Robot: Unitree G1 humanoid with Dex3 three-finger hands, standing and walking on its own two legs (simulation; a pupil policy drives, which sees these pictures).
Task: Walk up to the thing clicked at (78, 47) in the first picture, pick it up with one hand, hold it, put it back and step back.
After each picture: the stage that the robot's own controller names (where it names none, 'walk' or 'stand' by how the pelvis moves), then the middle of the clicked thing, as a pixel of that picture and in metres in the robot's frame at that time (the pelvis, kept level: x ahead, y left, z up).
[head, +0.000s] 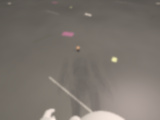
stand; (78, 49) +1.48 +0.32 -0.72
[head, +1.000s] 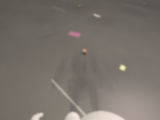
walk; (84, 52) +1.36 +0.09 -0.70
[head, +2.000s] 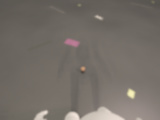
walk; (82, 70) +0.84 +0.10 -0.71
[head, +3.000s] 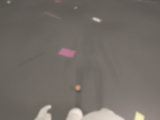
walk; (78, 89) +0.49 +0.19 -0.69
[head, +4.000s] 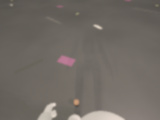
stand; (76, 103) +0.34 +0.17 -0.71
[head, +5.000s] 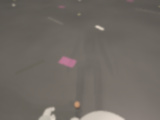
stand; (77, 105) +0.32 +0.16 -0.72
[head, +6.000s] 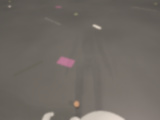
stand; (76, 104) +0.31 +0.18 -0.72
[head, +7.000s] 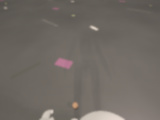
stand; (75, 106) +0.31 +0.19 -0.73
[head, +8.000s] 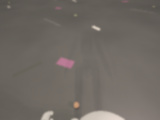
stand; (76, 105) +0.31 +0.17 -0.73
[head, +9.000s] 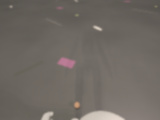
stand; (77, 105) +0.32 +0.17 -0.73
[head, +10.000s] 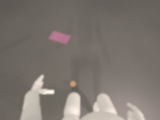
go down; (73, 84) +0.36 +0.16 -0.58
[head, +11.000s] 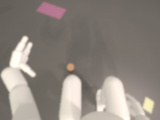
go down; (70, 68) +0.42 +0.17 -0.33
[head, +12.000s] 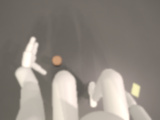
close in; (57, 61) +0.42 +0.19 -0.26
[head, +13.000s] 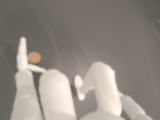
close; (33, 59) +0.42 +0.22 -0.23
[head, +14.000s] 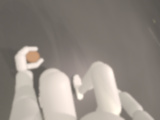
close; (32, 58) +0.41 +0.22 -0.23
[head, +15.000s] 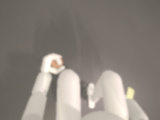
lift; (55, 63) +0.36 +0.23 -0.14
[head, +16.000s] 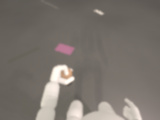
lift; (67, 77) +0.32 +0.17 +0.01
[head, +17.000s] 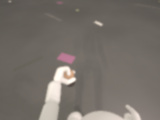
hold; (69, 78) +0.32 +0.16 +0.01
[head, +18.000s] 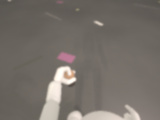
hold; (69, 78) +0.32 +0.16 +0.00
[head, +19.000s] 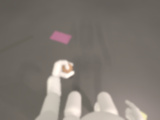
crouch; (68, 71) +0.37 +0.16 -0.05
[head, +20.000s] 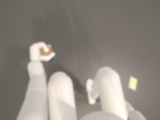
lower; (47, 54) +0.45 +0.22 -0.16
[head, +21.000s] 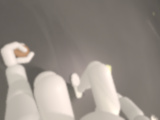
lower; (22, 54) +0.44 +0.25 -0.23
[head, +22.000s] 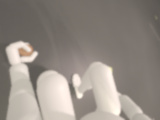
lower; (26, 53) +0.44 +0.24 -0.24
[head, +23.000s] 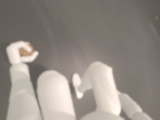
lower; (26, 53) +0.44 +0.24 -0.24
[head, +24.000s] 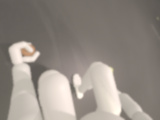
lower; (28, 53) +0.44 +0.24 -0.24
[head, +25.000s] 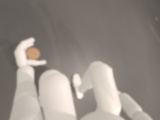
open; (31, 55) +0.43 +0.21 -0.24
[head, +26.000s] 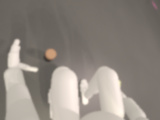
stand; (49, 55) +0.43 +0.20 -0.24
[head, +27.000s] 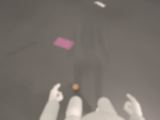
stand; (75, 87) +0.38 +0.15 -0.59
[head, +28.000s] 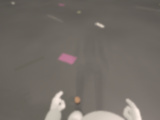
stand; (77, 100) +0.36 +0.15 -0.67
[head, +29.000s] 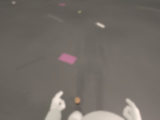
stand; (77, 101) +0.36 +0.15 -0.67
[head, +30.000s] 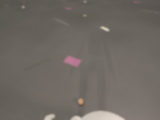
stand; (80, 102) +0.37 +0.14 -0.72
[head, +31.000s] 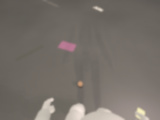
walk; (80, 84) +0.46 +0.13 -0.70
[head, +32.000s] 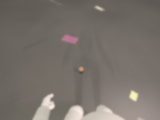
walk; (81, 70) +0.71 +0.14 -0.69
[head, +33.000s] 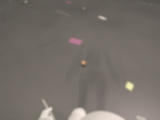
stand; (83, 64) +1.01 +0.19 -0.70
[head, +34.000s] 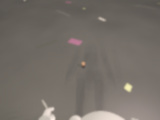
stand; (83, 65) +1.01 +0.15 -0.72
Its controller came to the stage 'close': yes
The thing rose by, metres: 0.72
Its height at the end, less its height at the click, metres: +0.00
